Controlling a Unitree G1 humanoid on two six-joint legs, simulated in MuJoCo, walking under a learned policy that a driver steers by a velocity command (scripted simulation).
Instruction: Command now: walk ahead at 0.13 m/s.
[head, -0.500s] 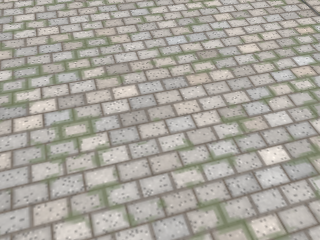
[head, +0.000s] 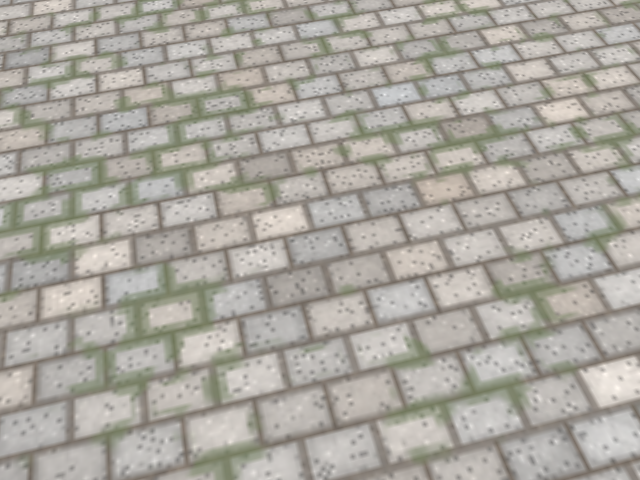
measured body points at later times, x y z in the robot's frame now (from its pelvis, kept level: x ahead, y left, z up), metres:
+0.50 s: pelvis +0.10 +0.03 -0.02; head +0.10 +0.04 +0.43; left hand +0.06 +0.26 -0.17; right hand +0.09 -0.20 -0.17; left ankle +0.11 +0.11 -0.74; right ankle +0.00 -0.05 -0.74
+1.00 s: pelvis +0.29 +0.07 +0.00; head +0.31 +0.08 +0.45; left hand +0.42 +0.30 -0.14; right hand +0.22 -0.15 -0.15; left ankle +0.20 +0.13 -0.75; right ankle +0.41 -0.07 -0.68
